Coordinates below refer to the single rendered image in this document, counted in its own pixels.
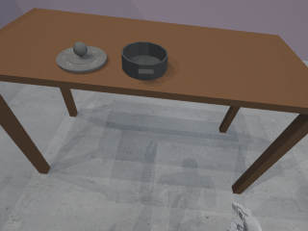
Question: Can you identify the lid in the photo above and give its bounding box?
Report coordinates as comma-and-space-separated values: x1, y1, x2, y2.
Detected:
56, 45, 107, 73

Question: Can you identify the knob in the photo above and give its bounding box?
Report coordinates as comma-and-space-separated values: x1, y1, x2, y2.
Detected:
73, 41, 88, 57

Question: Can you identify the robot right hand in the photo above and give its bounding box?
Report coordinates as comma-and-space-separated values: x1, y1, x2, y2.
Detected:
227, 202, 263, 231

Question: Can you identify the table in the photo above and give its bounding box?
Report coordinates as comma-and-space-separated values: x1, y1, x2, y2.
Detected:
0, 8, 308, 194

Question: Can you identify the pot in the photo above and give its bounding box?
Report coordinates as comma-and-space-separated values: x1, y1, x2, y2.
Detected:
121, 41, 168, 81

